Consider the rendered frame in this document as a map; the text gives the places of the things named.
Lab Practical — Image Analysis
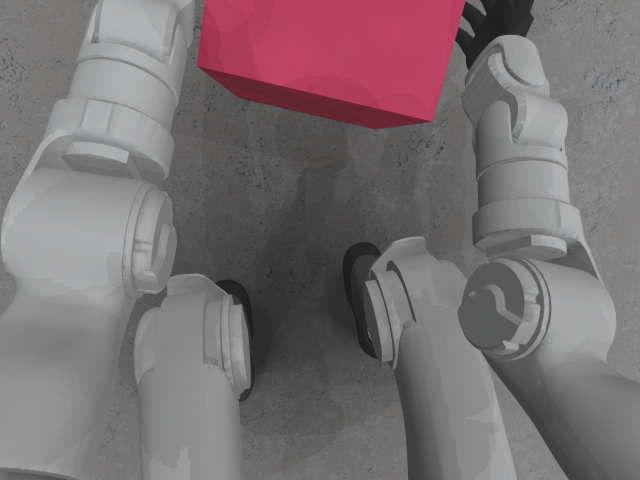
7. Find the robot right forearm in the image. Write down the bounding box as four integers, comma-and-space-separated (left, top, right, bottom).
461, 35, 605, 287

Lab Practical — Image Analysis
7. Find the robot left forearm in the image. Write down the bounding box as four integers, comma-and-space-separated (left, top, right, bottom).
0, 0, 195, 279

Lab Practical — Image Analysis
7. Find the right robot thigh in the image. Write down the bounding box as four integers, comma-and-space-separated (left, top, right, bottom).
364, 253, 517, 480

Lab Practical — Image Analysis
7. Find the robot right upper arm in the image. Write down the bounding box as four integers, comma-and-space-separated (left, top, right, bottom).
458, 255, 640, 480

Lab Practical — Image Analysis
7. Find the robot left upper arm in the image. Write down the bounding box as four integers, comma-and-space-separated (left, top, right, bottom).
0, 167, 177, 480

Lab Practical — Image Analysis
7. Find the carton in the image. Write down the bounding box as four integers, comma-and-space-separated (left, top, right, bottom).
197, 0, 466, 129

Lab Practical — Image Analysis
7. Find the left robot shin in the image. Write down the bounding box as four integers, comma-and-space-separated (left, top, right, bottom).
133, 274, 245, 393

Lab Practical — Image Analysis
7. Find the right robot hand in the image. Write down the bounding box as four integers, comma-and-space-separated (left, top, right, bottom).
455, 0, 534, 70

